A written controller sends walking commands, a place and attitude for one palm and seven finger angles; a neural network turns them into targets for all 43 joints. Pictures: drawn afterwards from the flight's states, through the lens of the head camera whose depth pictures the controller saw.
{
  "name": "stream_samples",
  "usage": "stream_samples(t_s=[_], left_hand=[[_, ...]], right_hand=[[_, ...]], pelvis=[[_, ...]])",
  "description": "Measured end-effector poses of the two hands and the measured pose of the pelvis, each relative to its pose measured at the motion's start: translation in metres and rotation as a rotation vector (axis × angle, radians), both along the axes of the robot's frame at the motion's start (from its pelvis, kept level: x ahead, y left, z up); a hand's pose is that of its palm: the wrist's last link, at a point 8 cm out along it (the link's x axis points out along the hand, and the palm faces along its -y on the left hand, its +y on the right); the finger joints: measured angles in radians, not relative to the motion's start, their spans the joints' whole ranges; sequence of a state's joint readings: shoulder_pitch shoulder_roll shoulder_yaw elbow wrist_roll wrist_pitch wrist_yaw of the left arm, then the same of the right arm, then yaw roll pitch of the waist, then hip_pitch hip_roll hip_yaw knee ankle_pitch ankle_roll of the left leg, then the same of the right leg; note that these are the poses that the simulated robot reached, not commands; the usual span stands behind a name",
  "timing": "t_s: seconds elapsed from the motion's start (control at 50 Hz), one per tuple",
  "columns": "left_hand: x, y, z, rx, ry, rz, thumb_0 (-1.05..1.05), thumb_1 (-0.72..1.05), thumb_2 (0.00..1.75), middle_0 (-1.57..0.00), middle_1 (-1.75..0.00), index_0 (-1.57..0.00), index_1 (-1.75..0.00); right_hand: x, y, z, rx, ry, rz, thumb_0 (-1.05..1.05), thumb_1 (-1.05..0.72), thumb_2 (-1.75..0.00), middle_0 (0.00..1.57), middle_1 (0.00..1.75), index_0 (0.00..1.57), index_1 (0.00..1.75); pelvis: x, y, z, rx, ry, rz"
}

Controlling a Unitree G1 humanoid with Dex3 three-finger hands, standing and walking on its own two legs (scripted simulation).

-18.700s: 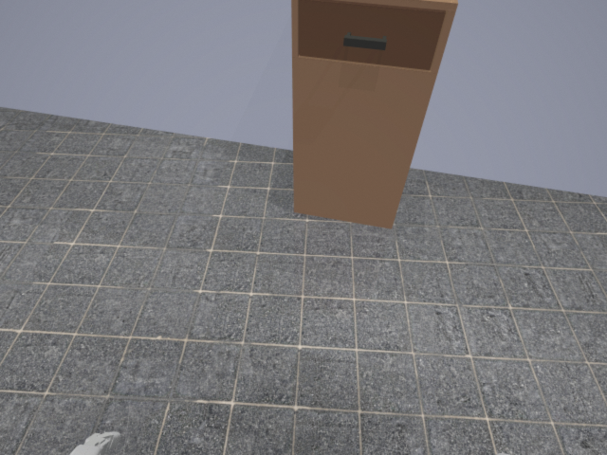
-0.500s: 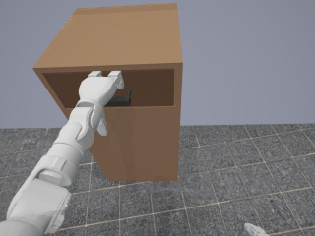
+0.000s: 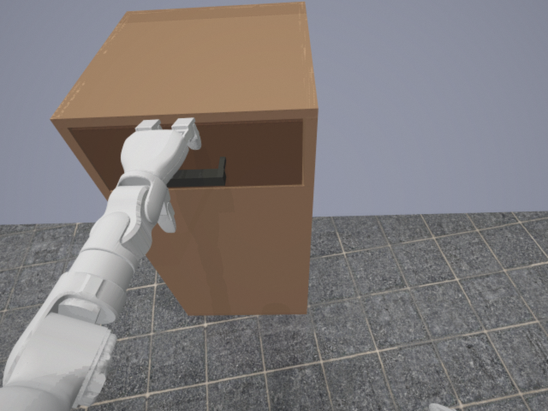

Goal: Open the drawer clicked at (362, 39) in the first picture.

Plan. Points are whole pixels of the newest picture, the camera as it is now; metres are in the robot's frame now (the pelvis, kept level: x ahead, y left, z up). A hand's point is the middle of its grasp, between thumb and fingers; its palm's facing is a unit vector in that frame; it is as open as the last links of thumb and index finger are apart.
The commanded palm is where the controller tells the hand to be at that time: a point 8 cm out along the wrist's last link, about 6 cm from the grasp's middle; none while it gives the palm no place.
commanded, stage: re-aim the fingers above the handle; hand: left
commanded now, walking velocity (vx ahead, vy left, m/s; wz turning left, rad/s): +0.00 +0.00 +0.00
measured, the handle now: (193, 170) +0.51 +0.18 +0.04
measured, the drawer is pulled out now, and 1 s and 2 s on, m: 0.00 0.00 0.00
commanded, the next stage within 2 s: lower the fingers behind the handle in 0.62 s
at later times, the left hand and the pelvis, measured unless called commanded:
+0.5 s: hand (171, 171) +0.45 +0.19 +0.10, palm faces -0.01 -0.02 -1.00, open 13.9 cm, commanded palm +0.42 +0.19 +0.16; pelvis +0.00 +0.00 +0.00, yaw +0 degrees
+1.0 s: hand (181, 187) +0.43 +0.18 +0.08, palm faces -0.04 -0.03 -1.00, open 13.9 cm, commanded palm +0.41 +0.18 +0.14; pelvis +0.00 +0.00 +0.00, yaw +1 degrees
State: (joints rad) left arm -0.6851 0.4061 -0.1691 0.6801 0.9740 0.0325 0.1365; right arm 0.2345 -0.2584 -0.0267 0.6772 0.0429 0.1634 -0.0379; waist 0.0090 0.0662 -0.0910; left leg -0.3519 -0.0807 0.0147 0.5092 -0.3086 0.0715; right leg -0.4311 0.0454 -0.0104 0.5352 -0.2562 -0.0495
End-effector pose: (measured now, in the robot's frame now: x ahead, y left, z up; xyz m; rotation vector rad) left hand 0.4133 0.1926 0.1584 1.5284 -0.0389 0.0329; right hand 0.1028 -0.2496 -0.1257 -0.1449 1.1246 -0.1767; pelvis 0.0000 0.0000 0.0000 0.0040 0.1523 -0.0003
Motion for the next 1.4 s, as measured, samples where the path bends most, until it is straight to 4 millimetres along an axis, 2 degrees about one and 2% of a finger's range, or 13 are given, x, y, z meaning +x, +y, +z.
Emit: stream_samples(t_s=[0.1, 0.3, 0.5, 0.68, 0.86, 1.04, 1.18, 1.32, 1.4], left_hand=[[0.0, 0.006, 0.0, 0.007, 0.031, 0.04, 0.0, -0.49, 0.3, -0.32, -1.2, -0.32, -1.21], [-0.001, -0.015, -0.006, -0.002, 0.039, -0.058, 0.0, -0.49, 0.3, -0.32, -1.2, -0.32, -1.21], [0.017, 0.001, -0.003, 0.017, 0.055, 0.042, 0.0, -0.49, 0.3, -0.32, -1.2, -0.32, -1.21], [0.007, -0.019, -0.007, -0.021, 0.037, -0.062, 0.0, -0.49, 0.3, -0.32, -1.2, -0.32, -1.2], [0.005, -0.005, -0.01, 0.017, 0.036, 0.04, 0.0, -0.49, 0.3, -0.32, -1.2, -0.32, -1.21], [0.001, -0.017, -0.023, 0.004, 0.081, -0.029, 0.0, -0.49, 0.3, -0.32, -1.2, -0.32, -1.21], [-0.002, -0.015, -0.03, 0.004, 0.035, -0.013, 0.0, -0.49, 0.3, -0.32, -1.2, -0.32, -1.21], [-0.001, -0.005, -0.043, 0.02, 0.073, 0.039, 0.0, -0.49, 0.3, -0.32, -1.2, -0.32, -1.21], [0.0, -0.004, -0.043, 0.02, 0.069, 0.029, 0.0, -0.49, 0.3, -0.32, -1.22, -0.32, -1.21]], right_hand=[[0.005, 0.003, 0.001, 0.01, -0.009, 0.005, 0.0, -0.91, -0.9, 0.2, 0.3, 0.2, 0.3], [0.017, 0.011, 0.003, 0.008, -0.036, 0.031, 0.0, -0.91, -0.9, 0.2, 0.3, 0.2, 0.3], [0.007, 0.011, -0.001, 0.017, -0.007, 0.01, 0.0, -0.91, -0.9, 0.2, 0.3, 0.2, 0.3], [-0.001, 0.003, -0.003, 0.009, 0.034, 0.001, 0.0, -0.91, -0.9, 0.2, 0.3, 0.2, 0.3], [0.012, 0.004, -0.001, 0.019, -0.008, 0.006, 0.0, -0.91, -0.9, 0.2, 0.3, 0.2, 0.3], [0.019, 0.002, 0.002, 0.002, -0.036, 0.024, 0.0, -0.91, -0.9, 0.2, 0.3, 0.2, 0.3], [0.011, -0.002, -0.002, 0.007, -0.02, 0.014, 0.0, -0.91, -0.9, 0.2, 0.3, 0.2, 0.3], [-0.006, -0.008, -0.005, -0.004, 0.017, -0.01, 0.0, -0.91, -0.9, 0.2, 0.3, 0.2, 0.3], [-0.016, -0.012, -0.007, -0.017, 0.04, -0.018, 0.0, -0.91, -0.9, 0.2, 0.3, 0.2, 0.3]], pelvis=[[0.001, 0.002, 0.001, -0.002, -0.002, 0.005], [0.0, 0.004, -0.001, -0.002, -0.006, 0.014], [0.003, 0.003, -0.001, -0.003, 0.016, 0.007], [0.008, 0.003, 0.0, -0.005, 0.01, 0.004], [0.005, 0.0, 0.0, -0.001, 0.006, 0.005], [0.003, -0.004, -0.002, 0.001, 0.009, 0.012], [0.001, -0.006, -0.004, 0.004, 0.025, 0.002], [-0.001, -0.009, -0.004, 0.003, 0.033, 0.004], [-0.002, -0.01, -0.005, 0.002, 0.037, 0.009]])
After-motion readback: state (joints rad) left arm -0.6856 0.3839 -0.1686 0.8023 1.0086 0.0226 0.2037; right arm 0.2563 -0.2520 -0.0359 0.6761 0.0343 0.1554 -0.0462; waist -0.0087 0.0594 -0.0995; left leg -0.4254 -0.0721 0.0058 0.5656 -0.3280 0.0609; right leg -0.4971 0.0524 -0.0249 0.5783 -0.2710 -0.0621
